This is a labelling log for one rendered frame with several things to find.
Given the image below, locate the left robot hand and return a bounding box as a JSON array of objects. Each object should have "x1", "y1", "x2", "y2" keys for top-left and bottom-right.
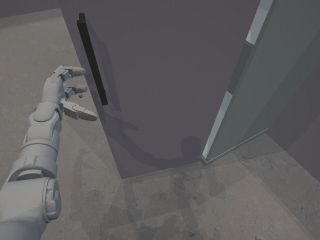
[{"x1": 40, "y1": 65, "x2": 97, "y2": 121}]

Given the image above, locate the handle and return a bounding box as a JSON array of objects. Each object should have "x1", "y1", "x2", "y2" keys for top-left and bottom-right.
[{"x1": 77, "y1": 13, "x2": 108, "y2": 106}]

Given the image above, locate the robot left upper arm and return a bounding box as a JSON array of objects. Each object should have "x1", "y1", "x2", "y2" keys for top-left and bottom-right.
[{"x1": 0, "y1": 177, "x2": 62, "y2": 240}]

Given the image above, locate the fridge door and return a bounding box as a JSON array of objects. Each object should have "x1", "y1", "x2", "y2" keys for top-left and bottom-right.
[{"x1": 57, "y1": 0, "x2": 261, "y2": 179}]

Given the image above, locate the robot left forearm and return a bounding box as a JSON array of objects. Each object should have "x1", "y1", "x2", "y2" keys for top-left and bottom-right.
[{"x1": 0, "y1": 102, "x2": 63, "y2": 195}]

